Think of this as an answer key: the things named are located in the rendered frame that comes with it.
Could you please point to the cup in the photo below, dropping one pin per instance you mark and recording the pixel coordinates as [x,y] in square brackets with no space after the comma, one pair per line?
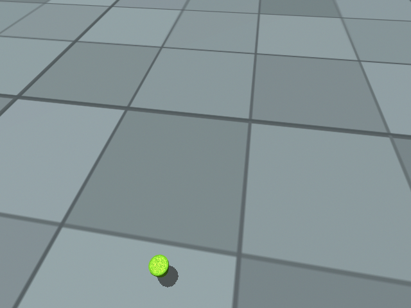
[158,266]

